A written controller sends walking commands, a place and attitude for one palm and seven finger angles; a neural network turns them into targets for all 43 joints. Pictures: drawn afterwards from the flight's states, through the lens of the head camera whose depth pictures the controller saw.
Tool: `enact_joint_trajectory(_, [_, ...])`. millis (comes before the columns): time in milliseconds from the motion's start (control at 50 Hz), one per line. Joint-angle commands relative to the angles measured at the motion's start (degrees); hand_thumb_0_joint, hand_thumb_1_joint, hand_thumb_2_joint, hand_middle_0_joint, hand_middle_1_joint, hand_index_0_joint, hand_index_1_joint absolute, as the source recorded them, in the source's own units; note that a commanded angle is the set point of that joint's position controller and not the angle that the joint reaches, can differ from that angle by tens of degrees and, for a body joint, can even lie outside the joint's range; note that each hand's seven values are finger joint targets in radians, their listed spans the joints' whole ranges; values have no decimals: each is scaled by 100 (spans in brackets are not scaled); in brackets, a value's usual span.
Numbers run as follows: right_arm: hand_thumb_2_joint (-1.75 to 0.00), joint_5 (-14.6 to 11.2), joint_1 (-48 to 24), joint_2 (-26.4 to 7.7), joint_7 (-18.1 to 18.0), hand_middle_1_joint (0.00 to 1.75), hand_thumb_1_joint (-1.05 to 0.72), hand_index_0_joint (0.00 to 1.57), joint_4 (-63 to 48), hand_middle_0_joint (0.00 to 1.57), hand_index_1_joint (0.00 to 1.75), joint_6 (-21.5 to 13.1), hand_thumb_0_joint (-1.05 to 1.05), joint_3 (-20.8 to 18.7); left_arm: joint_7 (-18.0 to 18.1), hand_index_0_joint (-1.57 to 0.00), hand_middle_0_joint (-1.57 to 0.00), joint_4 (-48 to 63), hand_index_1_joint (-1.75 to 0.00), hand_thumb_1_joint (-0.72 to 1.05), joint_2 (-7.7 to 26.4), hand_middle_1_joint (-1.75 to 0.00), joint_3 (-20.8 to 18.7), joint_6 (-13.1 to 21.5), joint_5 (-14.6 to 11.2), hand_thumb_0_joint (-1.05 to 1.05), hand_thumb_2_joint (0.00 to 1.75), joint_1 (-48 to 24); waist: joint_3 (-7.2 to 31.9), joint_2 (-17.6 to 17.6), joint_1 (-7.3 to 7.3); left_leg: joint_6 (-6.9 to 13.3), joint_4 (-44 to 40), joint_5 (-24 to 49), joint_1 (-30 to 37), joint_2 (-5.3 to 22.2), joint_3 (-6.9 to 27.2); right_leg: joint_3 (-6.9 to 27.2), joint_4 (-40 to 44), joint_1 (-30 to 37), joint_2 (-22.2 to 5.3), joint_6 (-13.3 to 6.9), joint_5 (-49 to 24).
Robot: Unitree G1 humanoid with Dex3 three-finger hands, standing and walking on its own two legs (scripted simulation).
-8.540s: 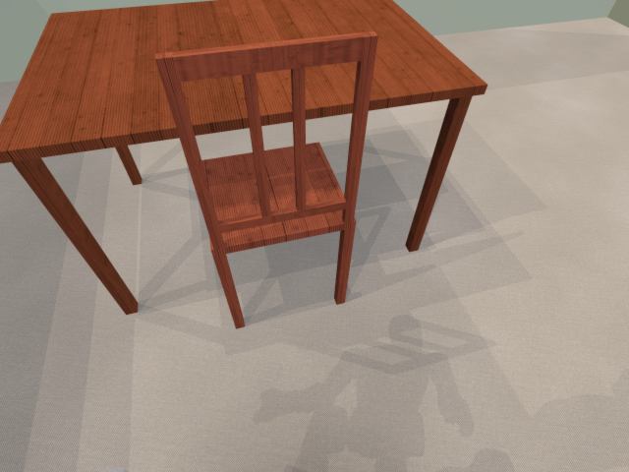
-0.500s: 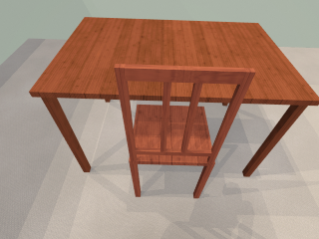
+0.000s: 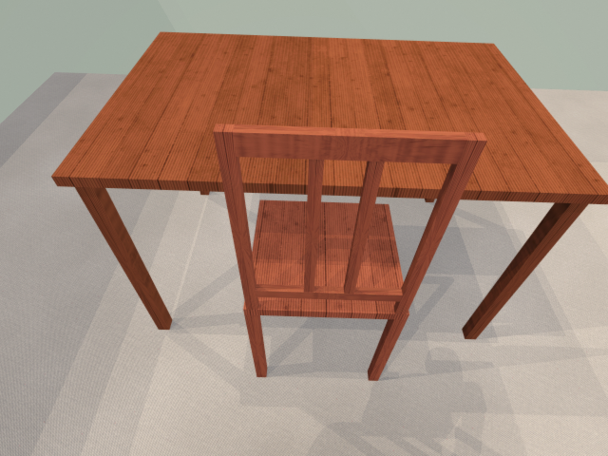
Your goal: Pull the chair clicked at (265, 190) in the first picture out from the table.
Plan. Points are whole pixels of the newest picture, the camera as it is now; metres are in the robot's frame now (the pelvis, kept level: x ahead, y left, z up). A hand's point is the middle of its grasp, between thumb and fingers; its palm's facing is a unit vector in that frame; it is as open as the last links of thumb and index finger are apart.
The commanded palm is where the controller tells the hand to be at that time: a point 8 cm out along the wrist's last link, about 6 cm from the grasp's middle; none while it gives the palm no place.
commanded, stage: look again from close up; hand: left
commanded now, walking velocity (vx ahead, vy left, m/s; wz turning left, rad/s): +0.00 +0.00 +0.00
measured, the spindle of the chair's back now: (312, 235) +0.51 +0.02 -0.05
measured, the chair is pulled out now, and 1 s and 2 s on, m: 0.00 0.00 0.00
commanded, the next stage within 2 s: shuffle to correct the standing spot in 0.54 s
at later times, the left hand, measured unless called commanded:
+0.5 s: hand out of the picture -0.04 +0.14 -0.18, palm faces +0.06 -0.99 -0.15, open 7.4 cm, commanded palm none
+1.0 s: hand out of the picture -0.02 +0.12 -0.18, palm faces +0.09 -0.98 -0.17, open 7.4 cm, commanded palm none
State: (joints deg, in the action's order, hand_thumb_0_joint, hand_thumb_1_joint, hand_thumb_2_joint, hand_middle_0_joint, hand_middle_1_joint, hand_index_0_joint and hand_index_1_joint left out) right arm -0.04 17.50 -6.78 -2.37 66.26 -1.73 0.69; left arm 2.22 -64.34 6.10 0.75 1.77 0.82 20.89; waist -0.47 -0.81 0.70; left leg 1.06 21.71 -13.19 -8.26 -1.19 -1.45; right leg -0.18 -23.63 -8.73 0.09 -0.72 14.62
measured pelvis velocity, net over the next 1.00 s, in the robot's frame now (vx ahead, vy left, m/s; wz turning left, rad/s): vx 0.04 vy -0.03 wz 0.02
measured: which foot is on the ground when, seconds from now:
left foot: down 0.00-1.00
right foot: down 0.00-1.00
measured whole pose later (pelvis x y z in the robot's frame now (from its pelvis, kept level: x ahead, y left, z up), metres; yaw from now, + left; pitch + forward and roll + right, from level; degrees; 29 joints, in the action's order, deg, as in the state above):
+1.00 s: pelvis +0.04 -0.03 -0.01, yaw +1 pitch +0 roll +1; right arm 0.5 21.0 -5.6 -2.6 67.5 -1.7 -0.6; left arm 1.6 -65.1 6.4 -1.2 2.1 1.3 23.4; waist 0.6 -0.8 0.3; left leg -0.8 28.9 -20.1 -9.3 0.3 0.4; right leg -2.1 -31.1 -9.3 1.6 -3.4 22.3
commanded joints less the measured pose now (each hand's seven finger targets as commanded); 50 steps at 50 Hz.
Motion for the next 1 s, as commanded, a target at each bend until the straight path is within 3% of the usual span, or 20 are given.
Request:
enact_joint_trajectory(0, [-90,-2,422,-465,-11,30,-90,20,-121,20,30,-73,0,-49,10,-20,-20,42,-30,90,488,-30,-87,53,-13,0,90,618,-332,-20,1,98,-315,957,42,580,526,450,413,-287,-515,-145,-1057])
enact_joint_trajectory(160, [-90,-3,424,-460,-20,30,-90,20,-112,20,30,-60,0,-35,5,-20,-20,33,-30,90,495,-30,-98,36,-13,0,90,578,-531,32,8,79,-372,843,-80,560,541,425,448,-323,-505,-149,-890])
enact_joint_trajectory(320, [-90,2,453,-459,-20,30,-90,20,-113,20,30,-67,0,-33,9,-20,-20,32,-30,90,486,-30,-100,55,-16,0,90,620,-369,17,10,87,-321,1023,35,571,537,413,447,-242,-531,-159,-1069])
enact_joint_trajectory(440, [-90,-13,425,-434,-18,30,-90,20,-110,20,30,-41,0,-41,4,-20,-20,33,-30,90,497,-30,-98,49,-15,0,90,615,-539,-4,13,76,-350,771,-64,551,528,428,524,-323,-498,-160,-842])
enact_joint_trajectory(620, [-90,1,452,-450,-29,30,-90,20,-103,20,30,-71,0,-37,8,-20,-20,9,-30,90,489,-30,-104,71,-19,0,90,666,-237,19,14,70,-268,1140,89,573,530,414,433,-159,-525,-174,-1227])
enact_joint_trajectory(720, [-90,32,567,-484,-25,30,-90,20,1,20,30,-29,0,-93,-37,-20,-20,-35,-30,90,434,-30,-150,2,16,0,90,631,-516,10,-47,162,-321,-209,-26,635,624,266,242,-512,-388,-207,95])
enact_joint_trajectory(740, [-90,27,558,-498,-21,30,-90,20,6,20,30,-2,0,-122,-52,-20,-20,-10,-30,90,433,-30,-159,-20,31,0,90,615,-735,42,-50,198,-426,-732,-178,667,673,228,222,-663,-345,-214,458])
enact_joint_trajectory(800, [-90,56,602,-546,-9,30,-90,20,-25,20,30,9,0,-175,-84,-20,-20,31,-30,90,391,-30,-197,-31,56,0,90,627,-971,325,-52,316,-620,-1332,-433,822,958,97,-123,-867,-240,-245,614])
enact_joint_trajectory(840, [-90,48,647,-548,-15,30,-90,20,-19,20,30,-7,0,-206,-96,-20,-20,44,-30,90,352,-30,-210,-19,63,0,90,667,-990,353,-35,417,-646,-1315,-532,930,1102,1,-299,-826,-186,-248,522])
enact_joint_trajectory(880, [-90,55,639,-538,-24,30,-90,20,-48,20,30,-53,0,-216,-93,-20,-20,1,-30,90,327,-30,-224,24,59,0,90,782,-790,283,6,445,-334,-556,-375,920,1032,51,-337,-709,-236,-277,129])
enact_joint_trajectory(920, [-90,51,625,-448,-47,30,-90,20,-45,20,30,-93,0,-199,-74,-20,-20,-73,-30,90,361,-30,-254,68,42,0,90,909,-605,40,34,374,245,385,-388,743,666,218,-249,-378,-365,-344,-516])
enact_joint_trajectory(940, [-90,48,579,-361,-58,30,-90,20,-61,20,30,-100,0,-190,-61,-20,-20,-112,-30,90,441,-30,-279,79,34,0,90,1023,-615,-289,60,292,583,551,-606,576,394,384,-154,-103,-463,-408,-1039])
enact_joint_trajectory(980, [-90,77,394,-242,-73,30,-90,20,-171,20,30,-115,0,-187,-12,-20,-20,-238,-30,90,645,-30,-364,93,12,0,90,1367,-454,-923,171,99,1428,-16,-1355,236,-131,879,-32,723,-905,-626,-2597])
